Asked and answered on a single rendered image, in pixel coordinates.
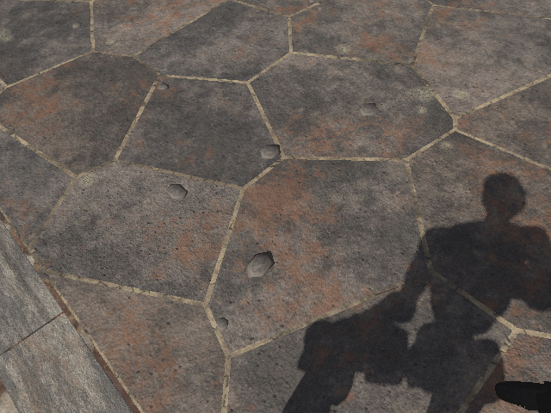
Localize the robot right hand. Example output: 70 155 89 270
495 381 551 413

